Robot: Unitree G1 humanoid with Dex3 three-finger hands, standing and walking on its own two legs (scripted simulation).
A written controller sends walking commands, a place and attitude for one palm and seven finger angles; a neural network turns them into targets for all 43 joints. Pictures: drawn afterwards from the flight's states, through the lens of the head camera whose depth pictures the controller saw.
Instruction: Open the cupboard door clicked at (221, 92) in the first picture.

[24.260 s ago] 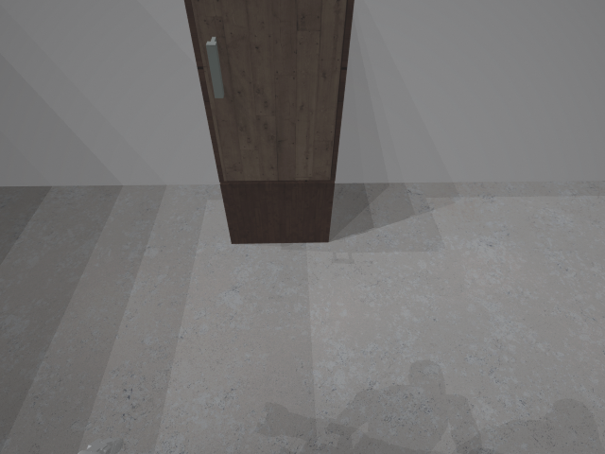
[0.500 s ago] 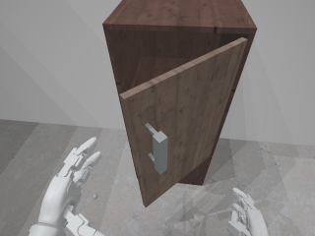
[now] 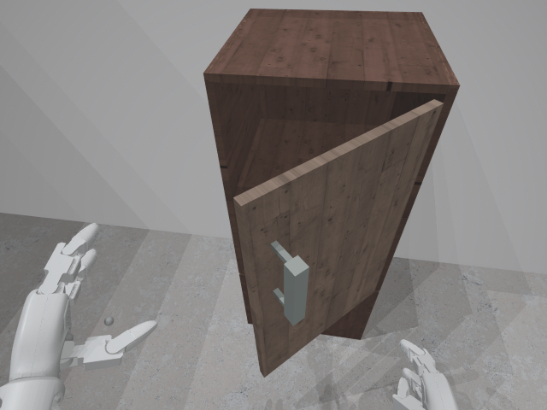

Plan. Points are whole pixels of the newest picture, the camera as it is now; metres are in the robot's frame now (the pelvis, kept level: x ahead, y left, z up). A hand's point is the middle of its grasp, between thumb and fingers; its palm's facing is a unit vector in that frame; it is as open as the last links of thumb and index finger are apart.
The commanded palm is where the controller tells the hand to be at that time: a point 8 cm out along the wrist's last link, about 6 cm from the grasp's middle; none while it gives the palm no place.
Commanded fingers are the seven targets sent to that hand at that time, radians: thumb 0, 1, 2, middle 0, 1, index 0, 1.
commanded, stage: draw the hand back to the body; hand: left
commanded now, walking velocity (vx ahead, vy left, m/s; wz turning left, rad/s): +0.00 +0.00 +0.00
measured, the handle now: (286, 283) +0.30 +0.02 +0.04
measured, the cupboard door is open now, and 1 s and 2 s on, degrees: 45 45 45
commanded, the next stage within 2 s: step back with the hand held close in 0.68 s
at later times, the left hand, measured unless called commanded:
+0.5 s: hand (73, 291) +0.19 +0.24 +0.17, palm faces +0.45 -0.80 -0.41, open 7.7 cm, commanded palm +0.14 +0.28 +0.18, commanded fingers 0.00 0.90 0.90 -0.20 -0.30 -0.20 -0.30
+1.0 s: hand (76, 296) +0.19 +0.24 +0.16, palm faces +0.39 -0.78 -0.48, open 7.4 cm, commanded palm +0.12 +0.28 +0.18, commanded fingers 0.00 0.90 0.90 -0.20 -0.30 -0.20 -0.30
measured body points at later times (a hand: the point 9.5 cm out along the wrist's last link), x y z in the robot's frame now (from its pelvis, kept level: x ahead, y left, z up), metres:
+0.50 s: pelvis +0.00 -0.02 +0.01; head -0.02 -0.04 +0.46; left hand +0.16 +0.28 +0.19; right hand +0.19 -0.24 -0.07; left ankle -0.04 +0.09 -0.73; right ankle +0.00 -0.12 -0.73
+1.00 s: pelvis -0.02 -0.02 +0.01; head -0.01 -0.04 +0.46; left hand +0.16 +0.28 +0.19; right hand +0.16 -0.26 -0.08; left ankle -0.04 +0.09 -0.73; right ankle +0.00 -0.12 -0.73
